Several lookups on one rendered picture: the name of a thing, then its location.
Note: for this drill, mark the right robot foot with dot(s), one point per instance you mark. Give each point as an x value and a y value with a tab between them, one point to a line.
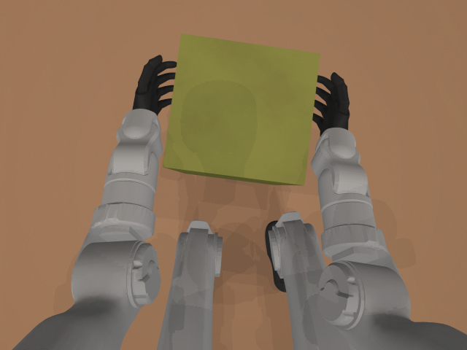
279	283

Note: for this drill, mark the carton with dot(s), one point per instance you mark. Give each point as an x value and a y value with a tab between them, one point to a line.
241	111

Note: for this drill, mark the robot right hand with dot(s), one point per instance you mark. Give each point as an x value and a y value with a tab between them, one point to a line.
336	114

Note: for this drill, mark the robot left shin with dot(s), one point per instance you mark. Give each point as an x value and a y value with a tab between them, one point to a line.
183	237

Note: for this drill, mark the robot left forearm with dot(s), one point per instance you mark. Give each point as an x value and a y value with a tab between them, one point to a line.
126	210

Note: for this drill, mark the robot right forearm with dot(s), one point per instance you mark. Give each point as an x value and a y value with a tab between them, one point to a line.
350	231

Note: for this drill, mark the robot left upper arm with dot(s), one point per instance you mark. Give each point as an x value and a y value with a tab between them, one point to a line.
111	282

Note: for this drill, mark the robot left hand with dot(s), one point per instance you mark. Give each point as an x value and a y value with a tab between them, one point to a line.
148	92

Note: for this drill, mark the robot right upper arm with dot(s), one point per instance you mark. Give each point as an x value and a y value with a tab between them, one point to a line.
370	306

